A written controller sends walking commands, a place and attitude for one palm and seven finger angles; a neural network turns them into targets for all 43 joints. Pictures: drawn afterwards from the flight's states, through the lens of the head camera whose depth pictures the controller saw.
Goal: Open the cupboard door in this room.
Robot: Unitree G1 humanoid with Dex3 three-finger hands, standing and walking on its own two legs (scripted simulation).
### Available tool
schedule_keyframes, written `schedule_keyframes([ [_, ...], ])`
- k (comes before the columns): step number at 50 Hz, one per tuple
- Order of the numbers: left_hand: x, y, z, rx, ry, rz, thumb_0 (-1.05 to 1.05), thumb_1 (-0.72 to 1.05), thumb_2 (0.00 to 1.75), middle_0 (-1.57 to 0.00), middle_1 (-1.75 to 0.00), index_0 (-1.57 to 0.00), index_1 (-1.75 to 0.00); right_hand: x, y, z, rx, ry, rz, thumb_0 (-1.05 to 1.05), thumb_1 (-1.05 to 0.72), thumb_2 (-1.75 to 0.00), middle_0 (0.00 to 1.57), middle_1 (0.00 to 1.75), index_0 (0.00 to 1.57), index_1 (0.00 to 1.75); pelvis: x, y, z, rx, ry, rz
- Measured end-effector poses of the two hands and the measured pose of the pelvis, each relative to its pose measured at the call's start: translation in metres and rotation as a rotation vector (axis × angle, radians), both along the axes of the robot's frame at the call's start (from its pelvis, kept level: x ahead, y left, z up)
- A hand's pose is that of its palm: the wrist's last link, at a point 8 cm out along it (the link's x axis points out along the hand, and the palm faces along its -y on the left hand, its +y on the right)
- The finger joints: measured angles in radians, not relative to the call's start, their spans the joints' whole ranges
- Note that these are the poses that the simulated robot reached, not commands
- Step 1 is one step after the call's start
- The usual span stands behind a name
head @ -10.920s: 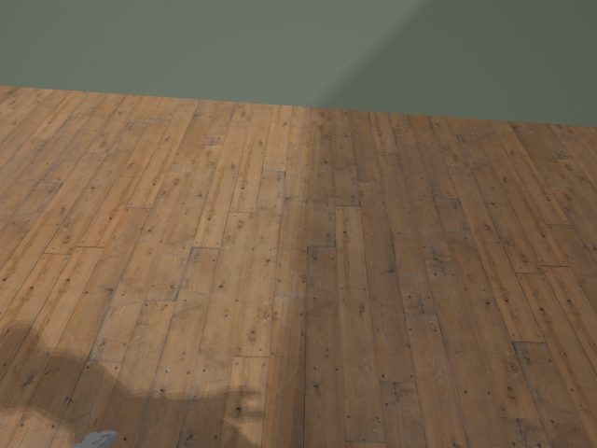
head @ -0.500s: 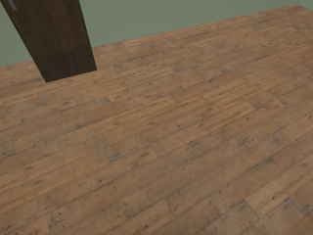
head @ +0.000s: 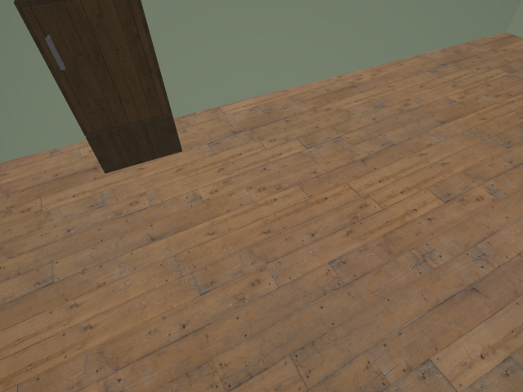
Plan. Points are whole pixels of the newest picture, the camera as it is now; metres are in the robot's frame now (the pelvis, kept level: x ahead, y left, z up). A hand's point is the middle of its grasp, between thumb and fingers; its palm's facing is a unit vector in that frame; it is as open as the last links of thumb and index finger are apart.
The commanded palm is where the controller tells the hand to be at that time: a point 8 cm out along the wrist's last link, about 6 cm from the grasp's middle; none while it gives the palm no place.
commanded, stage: turn or walk to find it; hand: left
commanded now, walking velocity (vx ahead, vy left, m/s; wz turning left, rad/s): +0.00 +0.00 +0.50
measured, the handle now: (55, 52) +1.38 +0.98 -0.05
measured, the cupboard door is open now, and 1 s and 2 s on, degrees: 0 0 0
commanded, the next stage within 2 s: stand and wait in 1.40 s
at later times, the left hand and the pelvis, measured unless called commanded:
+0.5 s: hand out of the picture +0.04 +0.22 -0.16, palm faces +0.18 -0.95 -0.25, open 7.4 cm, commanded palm none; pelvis -0.03 +0.01 +0.00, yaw +10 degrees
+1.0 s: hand out of the picture -0.12 +0.16 -0.15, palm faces +0.48 -0.84 -0.27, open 7.4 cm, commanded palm none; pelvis -0.03 -0.01 +0.01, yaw +27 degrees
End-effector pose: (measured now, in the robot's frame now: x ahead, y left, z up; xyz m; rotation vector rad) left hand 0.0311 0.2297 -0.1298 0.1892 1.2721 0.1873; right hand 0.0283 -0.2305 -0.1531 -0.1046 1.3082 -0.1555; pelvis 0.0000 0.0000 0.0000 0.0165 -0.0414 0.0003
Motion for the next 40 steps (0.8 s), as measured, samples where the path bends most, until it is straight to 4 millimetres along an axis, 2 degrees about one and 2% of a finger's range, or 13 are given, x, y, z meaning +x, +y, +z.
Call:
schedule_keyframes([
  [9,-0.026,-0.004,-0.013,-0.041,0.062,0.062,0.01,0.92,0.89,-0.2,-0.3,-0.21,-0.3,-0.059,-0.003,0.003,-0.025,0.167,0.004,0.01,-0.92,-0.9,0.2,0.3,0.2,0.3,-0.008,-0.002,-0.002,-0.016,0.006,0.036],
  [12,-0.032,0.002,-0.018,-0.048,0.065,0.082,0.01,0.91,0.89,-0.2,-0.3,-0.21,-0.3,-0.067,0.001,0.004,-0.033,0.196,0.01,0.01,-0.91,-0.9,0.2,0.3,0.2,0.3,-0.011,0.003,-0.005,-0.024,0.008,0.053],
  [16,-0.034,0.017,-0.026,-0.052,0.059,0.098,0.01,0.91,0.89,-0.2,-0.3,-0.21,-0.3,-0.065,0.01,0.005,-0.046,0.186,0.018,0.01,-0.91,-0.9,0.2,0.3,0.2,0.3,-0.014,0.014,-0.01,-0.018,0.011,0.074],
  [19,-0.03,0.028,-0.025,-0.038,0.05,0.108,0.01,0.91,0.89,-0.2,-0.3,-0.2,-0.3,-0.055,0.018,0.007,-0.045,0.149,0.037,0.01,-0.91,-0.9,0.2,0.3,0.2,0.3,-0.018,0.017,-0.009,-0.018,0.028,0.095],
  [23,-0.016,0.037,-0.01,-0.005,-0.016,0.125,0.01,0.91,0.89,-0.2,-0.3,-0.2,-0.3,-0.035,0.021,0.01,-0.031,0.107,0.091,0.01,-0.91,-0.9,0.2,0.3,0.2,0.3,-0.023,0.013,-0.002,-0.031,0.05,0.145],
  [26,-0.004,0.037,0.004,0.019,-0.09,0.142,0.01,0.91,0.89,-0.2,-0.3,-0.2,-0.3,-0.017,0.015,0.01,-0.023,0.075,0.141,0.01,-0.91,-0.9,0.2,0.3,0.2,0.3,-0.027,0.006,0.001,-0.036,0.061,0.183],
  [30,0.004,0.029,0.017,0.059,-0.181,0.168,0.01,0.91,0.89,-0.2,-0.3,-0.2,-0.3,0.011,-0.004,0.003,-0.017,0.023,0.201,0.01,-0.91,-0.9,0.2,0.3,0.2,0.3,-0.032,-0.01,-0.002,-0.023,0.066,0.237],
  [33,-0.008,0.019,0.023,0.092,-0.21,0.19,0.01,0.91,0.89,-0.2,-0.3,-0.2,-0.3,0.035,-0.021,-0.002,-0.019,-0.018,0.237,0.01,-0.91,-0.9,0.2,0.3,0.2,0.3,-0.035,-0.022,-0.006,-0.013,0.048,0.272],
  [36,-0.032,0.01,0.029,0.101,-0.182,0.23,0.01,0.91,0.89,-0.2,-0.3,-0.2,-0.3,0.059,-0.033,0.004,-0.031,-0.05,0.274,0.01,-0.91,-0.9,0.2,0.3,0.2,0.3,-0.035,-0.028,0.0,0.009,0.037,0.301],
  [40,-0.067,-0.001,0.027,0.094,-0.112,0.283,0.01,0.91,0.89,-0.2,-0.3,-0.2,-0.3,0.084,-0.039,0.012,-0.046,-0.083,0.327,0.01,-0.91,-0.9,0.2,0.3,0.2,0.3,-0.035,-0.032,0.004,0.024,0.033,0.347],
])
